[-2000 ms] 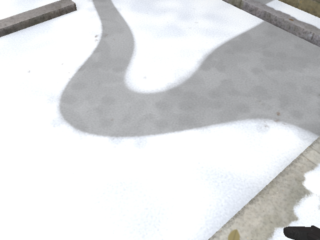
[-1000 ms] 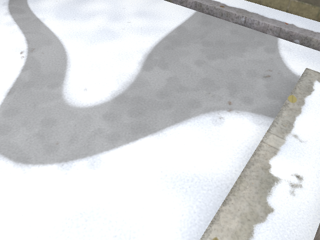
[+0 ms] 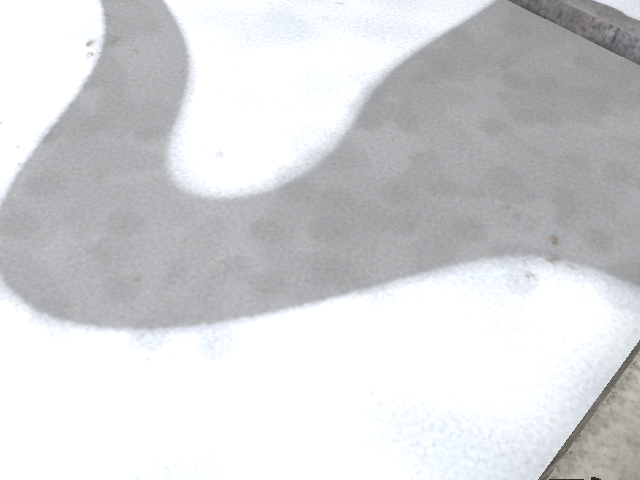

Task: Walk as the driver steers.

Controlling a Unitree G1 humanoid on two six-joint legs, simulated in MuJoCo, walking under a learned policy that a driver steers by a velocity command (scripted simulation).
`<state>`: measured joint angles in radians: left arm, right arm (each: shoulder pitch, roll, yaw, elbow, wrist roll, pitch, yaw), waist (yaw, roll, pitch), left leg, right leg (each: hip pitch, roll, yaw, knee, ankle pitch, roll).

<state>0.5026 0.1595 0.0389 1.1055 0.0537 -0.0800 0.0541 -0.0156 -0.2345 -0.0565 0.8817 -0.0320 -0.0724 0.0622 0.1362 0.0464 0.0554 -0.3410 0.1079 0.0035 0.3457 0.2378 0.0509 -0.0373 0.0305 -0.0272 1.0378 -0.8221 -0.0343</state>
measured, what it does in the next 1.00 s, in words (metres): goes down, turning left: right foot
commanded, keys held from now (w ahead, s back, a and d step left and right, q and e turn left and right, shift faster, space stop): w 0.42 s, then w+q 0.58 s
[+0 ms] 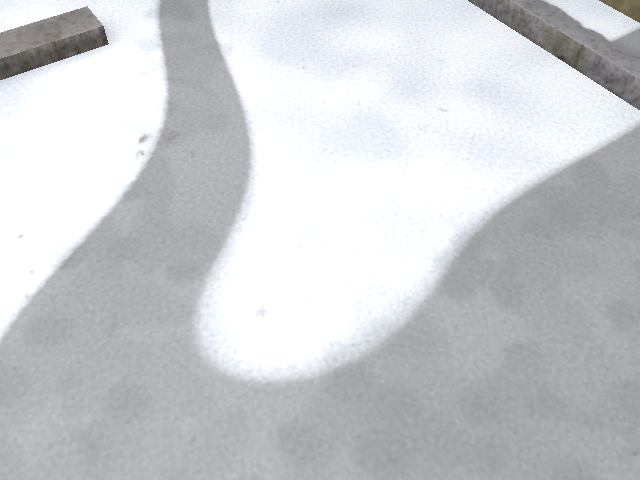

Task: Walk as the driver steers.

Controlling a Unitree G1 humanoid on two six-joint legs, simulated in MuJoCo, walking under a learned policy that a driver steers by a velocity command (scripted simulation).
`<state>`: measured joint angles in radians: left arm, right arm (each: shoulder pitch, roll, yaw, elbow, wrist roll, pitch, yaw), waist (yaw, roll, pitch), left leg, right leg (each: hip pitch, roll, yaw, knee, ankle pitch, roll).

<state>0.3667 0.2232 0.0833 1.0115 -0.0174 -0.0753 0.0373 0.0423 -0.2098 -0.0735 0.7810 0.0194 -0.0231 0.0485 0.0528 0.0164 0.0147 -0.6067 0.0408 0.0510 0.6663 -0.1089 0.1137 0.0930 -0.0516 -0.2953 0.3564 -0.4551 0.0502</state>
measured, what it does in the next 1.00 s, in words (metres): walks ahead: left foot, then right foot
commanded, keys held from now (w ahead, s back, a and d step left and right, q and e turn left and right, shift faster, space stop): w+q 0.12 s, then no key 0.88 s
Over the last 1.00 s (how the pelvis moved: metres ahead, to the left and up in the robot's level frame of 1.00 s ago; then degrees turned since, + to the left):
0.58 0.05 -0.05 16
